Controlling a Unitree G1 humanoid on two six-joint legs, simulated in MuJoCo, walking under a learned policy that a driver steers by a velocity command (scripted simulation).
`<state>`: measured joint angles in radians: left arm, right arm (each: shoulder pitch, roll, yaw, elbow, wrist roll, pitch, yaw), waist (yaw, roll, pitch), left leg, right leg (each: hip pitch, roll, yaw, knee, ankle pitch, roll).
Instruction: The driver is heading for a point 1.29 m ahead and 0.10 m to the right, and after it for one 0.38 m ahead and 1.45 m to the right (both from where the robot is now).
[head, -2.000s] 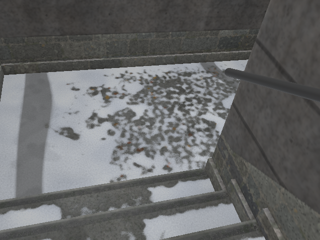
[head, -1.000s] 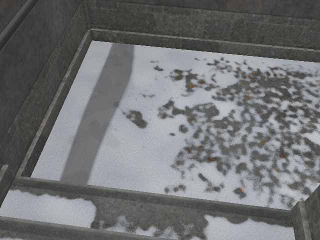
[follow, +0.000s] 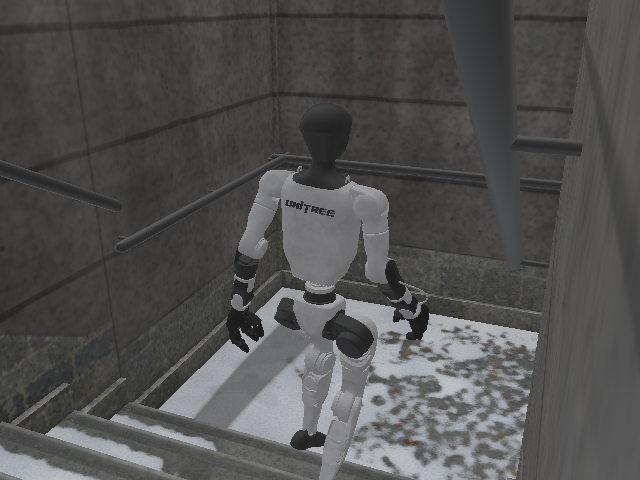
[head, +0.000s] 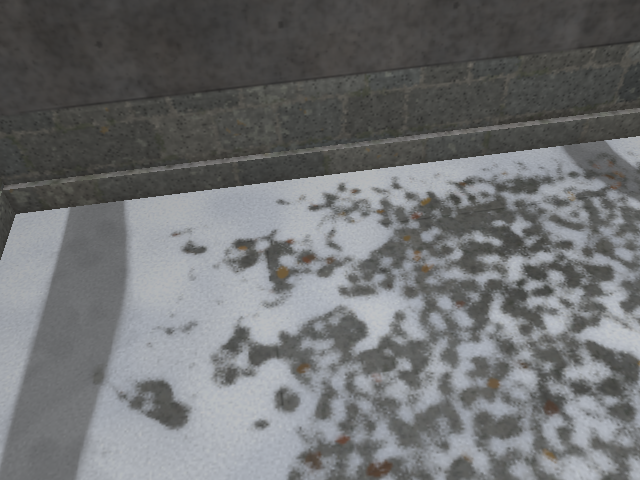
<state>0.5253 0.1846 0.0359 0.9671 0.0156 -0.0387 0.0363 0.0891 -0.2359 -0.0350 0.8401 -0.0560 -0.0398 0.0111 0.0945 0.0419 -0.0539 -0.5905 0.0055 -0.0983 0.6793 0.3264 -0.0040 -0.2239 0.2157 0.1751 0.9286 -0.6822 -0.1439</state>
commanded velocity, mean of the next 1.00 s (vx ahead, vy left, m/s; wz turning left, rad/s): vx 0.50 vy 0.00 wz -0.32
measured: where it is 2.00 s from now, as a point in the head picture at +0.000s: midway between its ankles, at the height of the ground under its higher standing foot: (407, 341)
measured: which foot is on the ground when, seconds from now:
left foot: up 0.00-0.10, down 0.12-0.70, up 0.72-1.00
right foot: down 0.00-0.12, up 0.14-0.66, down 0.68-1.00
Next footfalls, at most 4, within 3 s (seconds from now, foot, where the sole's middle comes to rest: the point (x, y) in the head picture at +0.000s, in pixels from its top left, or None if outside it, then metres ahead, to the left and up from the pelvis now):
0.12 left None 0.17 0.11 -0.88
0.68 right None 0.52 -0.14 -1.06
1.16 left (391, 430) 0.83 -0.03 -1.06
1.70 right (447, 340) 1.13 -0.19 -1.06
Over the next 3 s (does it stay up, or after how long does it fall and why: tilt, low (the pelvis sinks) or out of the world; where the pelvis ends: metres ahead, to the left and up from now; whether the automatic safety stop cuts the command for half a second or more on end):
stays up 1.15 -0.07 -0.27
